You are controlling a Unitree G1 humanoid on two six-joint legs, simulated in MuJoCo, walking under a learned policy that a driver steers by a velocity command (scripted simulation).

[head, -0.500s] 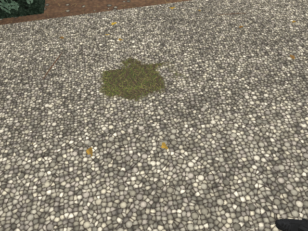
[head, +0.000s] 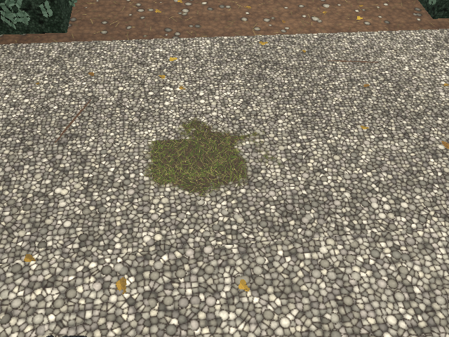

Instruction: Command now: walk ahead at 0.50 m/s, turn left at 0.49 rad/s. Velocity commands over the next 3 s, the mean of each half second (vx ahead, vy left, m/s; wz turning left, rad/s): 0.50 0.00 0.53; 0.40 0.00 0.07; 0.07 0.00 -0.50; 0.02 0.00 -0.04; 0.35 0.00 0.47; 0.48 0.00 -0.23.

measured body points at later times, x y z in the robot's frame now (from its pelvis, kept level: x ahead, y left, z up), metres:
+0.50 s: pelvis +0.32 -0.13 -0.19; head +0.34 -0.15 +0.26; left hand +0.29 +0.13 -0.32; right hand +0.42 -0.36 -0.34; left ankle +0.22 +0.01 -0.70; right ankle +0.34 -0.23 -0.92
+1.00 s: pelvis +0.54 -0.06 -0.19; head +0.57 -0.05 +0.26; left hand +0.47 +0.20 -0.33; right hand +0.77 -0.23 -0.29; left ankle +0.58 +0.05 -0.92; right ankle +0.52 -0.21 -0.84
